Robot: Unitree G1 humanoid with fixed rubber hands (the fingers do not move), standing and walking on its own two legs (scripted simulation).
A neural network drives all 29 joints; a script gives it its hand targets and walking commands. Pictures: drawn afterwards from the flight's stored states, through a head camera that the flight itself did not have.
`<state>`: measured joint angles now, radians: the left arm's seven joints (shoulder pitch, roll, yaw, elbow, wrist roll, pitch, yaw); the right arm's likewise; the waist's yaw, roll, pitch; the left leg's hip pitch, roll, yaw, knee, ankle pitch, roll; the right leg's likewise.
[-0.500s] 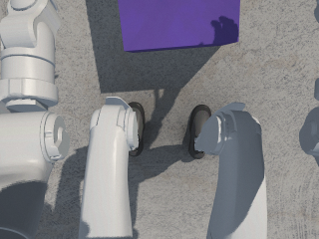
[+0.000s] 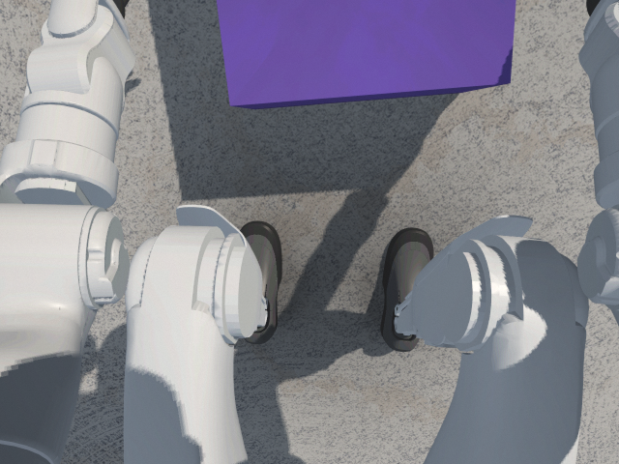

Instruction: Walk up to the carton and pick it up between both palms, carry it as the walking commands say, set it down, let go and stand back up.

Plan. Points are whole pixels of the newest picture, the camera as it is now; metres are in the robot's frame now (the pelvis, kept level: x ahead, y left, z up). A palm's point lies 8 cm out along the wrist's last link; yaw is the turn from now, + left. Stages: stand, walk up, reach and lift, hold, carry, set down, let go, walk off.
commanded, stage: reach and lift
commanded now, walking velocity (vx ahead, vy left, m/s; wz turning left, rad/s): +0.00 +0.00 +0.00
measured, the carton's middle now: out of the picture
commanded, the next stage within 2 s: none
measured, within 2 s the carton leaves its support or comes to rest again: leaves its support in 1.98 s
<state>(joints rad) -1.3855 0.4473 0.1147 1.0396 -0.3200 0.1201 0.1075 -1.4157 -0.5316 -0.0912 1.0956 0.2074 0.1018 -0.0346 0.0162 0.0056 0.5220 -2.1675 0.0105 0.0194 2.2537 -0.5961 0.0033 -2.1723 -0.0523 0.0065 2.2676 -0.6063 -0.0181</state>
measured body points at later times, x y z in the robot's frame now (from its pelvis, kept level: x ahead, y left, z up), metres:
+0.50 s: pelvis +0.00 +0.00 -0.02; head +0.38 -0.01 +0.21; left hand +0.54 +0.23 -0.22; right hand +0.55 -0.25 -0.21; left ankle +0.12 +0.12 -0.32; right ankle +0.11 -0.12 -0.32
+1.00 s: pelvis +0.00 +0.00 -0.01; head +0.38 -0.02 +0.21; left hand +0.55 +0.18 -0.21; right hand +0.55 -0.21 -0.22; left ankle +0.12 +0.12 -0.32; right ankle +0.11 -0.12 -0.32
